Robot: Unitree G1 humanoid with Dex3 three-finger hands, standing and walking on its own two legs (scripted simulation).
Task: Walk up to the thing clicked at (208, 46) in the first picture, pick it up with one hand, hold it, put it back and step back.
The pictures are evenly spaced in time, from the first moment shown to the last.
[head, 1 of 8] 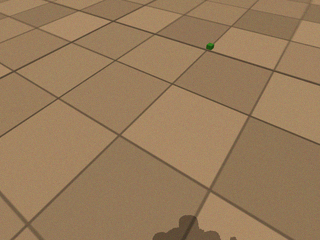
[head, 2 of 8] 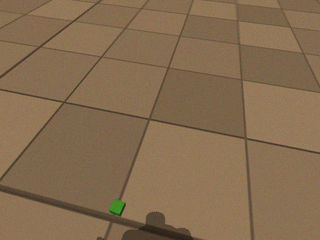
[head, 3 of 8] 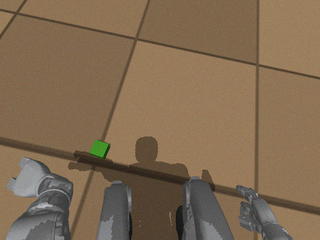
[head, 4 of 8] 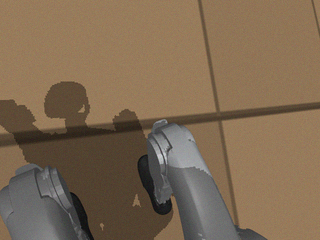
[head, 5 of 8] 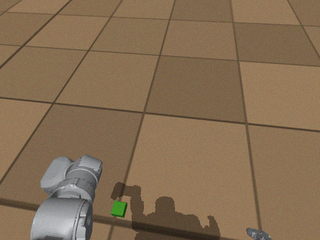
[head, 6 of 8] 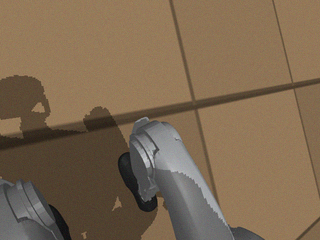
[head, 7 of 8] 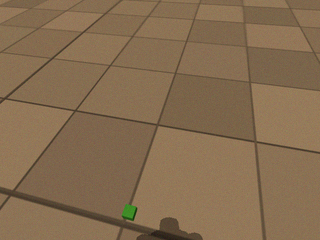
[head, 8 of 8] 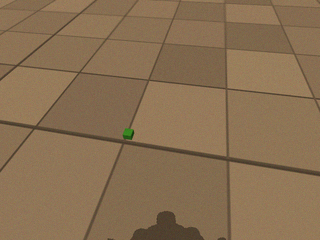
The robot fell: no
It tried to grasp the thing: yes
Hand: left
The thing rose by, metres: 0.02
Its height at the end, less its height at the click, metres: +0.00
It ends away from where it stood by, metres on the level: 0.01
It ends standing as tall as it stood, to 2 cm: yes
